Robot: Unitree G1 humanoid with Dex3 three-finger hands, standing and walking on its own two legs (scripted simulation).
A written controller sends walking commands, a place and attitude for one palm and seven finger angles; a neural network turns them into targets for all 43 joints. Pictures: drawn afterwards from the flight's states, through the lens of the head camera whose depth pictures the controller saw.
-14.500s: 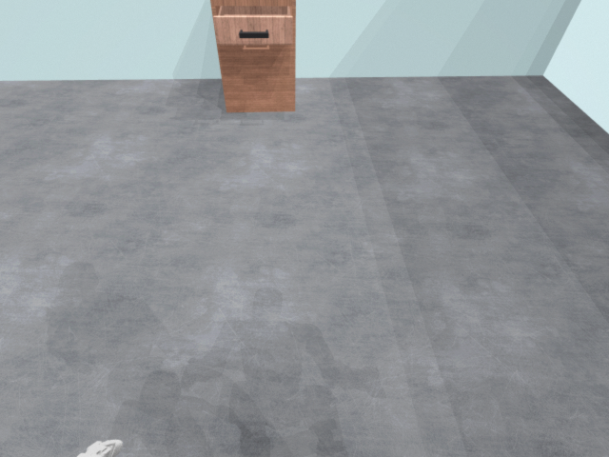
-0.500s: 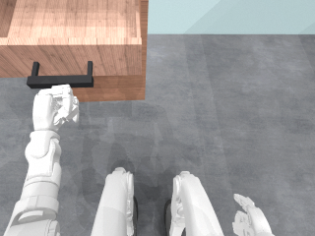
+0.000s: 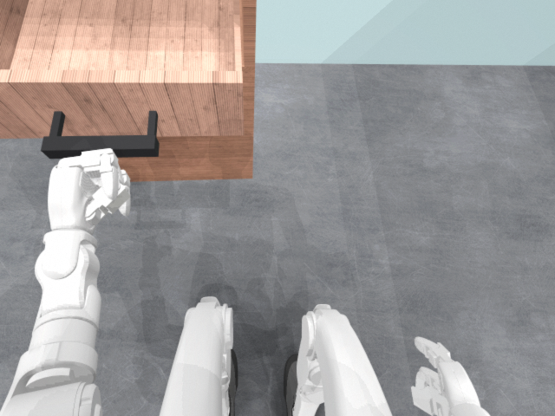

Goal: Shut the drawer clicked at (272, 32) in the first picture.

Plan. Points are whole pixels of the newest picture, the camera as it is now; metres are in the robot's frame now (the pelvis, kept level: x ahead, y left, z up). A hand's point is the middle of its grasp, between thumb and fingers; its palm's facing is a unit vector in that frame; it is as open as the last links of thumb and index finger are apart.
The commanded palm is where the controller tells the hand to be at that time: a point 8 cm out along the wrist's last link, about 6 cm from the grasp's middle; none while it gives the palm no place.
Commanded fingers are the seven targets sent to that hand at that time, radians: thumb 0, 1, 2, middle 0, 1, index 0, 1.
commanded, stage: push the drawer shut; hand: left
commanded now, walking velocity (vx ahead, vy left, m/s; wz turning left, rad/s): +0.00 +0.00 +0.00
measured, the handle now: (104, 133) +0.49 +0.27 +0.00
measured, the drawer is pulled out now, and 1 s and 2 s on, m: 0.15 0.03 0.00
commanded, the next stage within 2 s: pull the fist back off the drawer in 1.74 s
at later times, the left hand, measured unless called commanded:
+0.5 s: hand (124, 146) +0.47 +0.24 +0.00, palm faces +0.10 -0.99 -0.04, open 3.1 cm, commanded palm +0.46 +0.26 +0.00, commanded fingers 0.00 0.90 0.90 -1.40 -1.60 -1.40 -1.60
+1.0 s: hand (128, 111) +0.53 +0.24 +0.00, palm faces +0.12 -0.99 -0.04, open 3.2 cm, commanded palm +0.53 +0.25 +0.00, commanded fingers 0.00 0.90 0.90 -1.40 -1.60 -1.40 -1.60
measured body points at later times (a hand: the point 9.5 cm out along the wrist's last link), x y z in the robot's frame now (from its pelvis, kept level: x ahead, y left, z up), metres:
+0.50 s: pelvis -0.01 +0.01 -0.01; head +0.18 +0.05 +0.39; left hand +0.46 +0.29 +0.00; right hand +0.08 -0.26 -0.13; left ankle +0.06 +0.10 -0.51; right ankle +0.04 -0.09 -0.51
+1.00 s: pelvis -0.01 +0.01 -0.02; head +0.20 +0.06 +0.38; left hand +0.52 +0.29 +0.00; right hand +0.04 -0.26 -0.13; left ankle +0.06 +0.10 -0.51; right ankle +0.04 -0.09 -0.51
